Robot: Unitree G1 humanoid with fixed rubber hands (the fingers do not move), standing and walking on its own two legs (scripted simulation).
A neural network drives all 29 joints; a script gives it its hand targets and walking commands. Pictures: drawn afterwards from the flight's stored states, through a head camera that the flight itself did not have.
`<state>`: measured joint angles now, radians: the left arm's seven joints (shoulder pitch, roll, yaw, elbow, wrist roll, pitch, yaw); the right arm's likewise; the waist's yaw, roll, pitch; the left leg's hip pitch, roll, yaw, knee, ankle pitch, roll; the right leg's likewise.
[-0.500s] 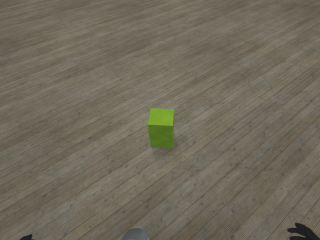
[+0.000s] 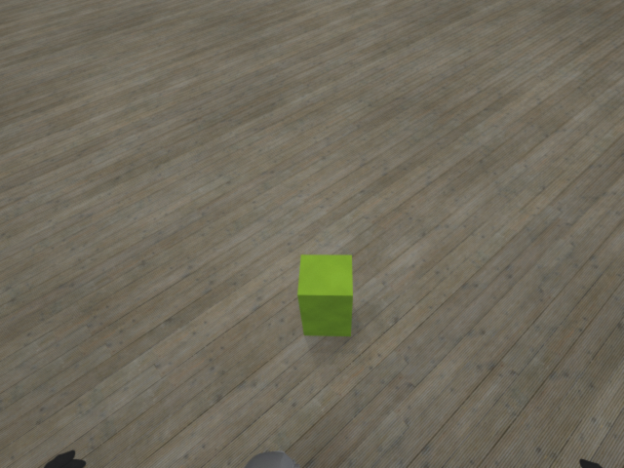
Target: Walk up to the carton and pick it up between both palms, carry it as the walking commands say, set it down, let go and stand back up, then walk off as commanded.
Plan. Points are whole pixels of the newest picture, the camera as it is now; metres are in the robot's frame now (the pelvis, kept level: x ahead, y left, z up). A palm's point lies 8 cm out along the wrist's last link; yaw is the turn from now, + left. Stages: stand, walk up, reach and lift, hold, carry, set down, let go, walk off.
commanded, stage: walk up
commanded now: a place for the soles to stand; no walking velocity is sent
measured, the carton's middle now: (326, 297) +0.72 +0.03 -0.62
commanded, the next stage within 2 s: none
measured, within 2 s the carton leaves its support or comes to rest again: neither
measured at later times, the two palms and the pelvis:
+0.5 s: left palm (71, 356) +0.28 +0.41 -0.07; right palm (548, 427) +0.20 -0.28 -0.09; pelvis +0.16 +0.07 -0.01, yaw -3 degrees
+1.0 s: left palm (93, 321) +0.36 +0.42 -0.11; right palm (488, 322) +0.34 -0.23 -0.07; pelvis +0.24 +0.11 +0.00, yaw -6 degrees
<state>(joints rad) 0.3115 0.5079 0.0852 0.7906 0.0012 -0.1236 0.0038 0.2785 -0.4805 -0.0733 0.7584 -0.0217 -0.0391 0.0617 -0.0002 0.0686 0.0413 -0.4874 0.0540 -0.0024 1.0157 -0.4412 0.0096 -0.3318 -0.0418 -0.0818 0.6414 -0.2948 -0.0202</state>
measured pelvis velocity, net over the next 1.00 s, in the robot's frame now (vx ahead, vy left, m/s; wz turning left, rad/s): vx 0.24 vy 0.11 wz -0.10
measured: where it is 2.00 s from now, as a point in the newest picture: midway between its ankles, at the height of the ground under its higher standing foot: (321, 429)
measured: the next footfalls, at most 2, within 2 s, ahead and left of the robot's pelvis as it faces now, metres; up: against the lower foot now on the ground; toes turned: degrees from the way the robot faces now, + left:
left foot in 0.12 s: +0.18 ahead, +0.18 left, +0.00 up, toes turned +3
right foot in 0.44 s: +0.33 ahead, -0.07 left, +0.00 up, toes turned -5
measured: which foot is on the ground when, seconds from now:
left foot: up 0.00-0.10, down 0.12-0.44, up 0.46-0.66, down 0.68-1.00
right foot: down 0.00-0.14, up 0.16-0.42, down 0.44-1.00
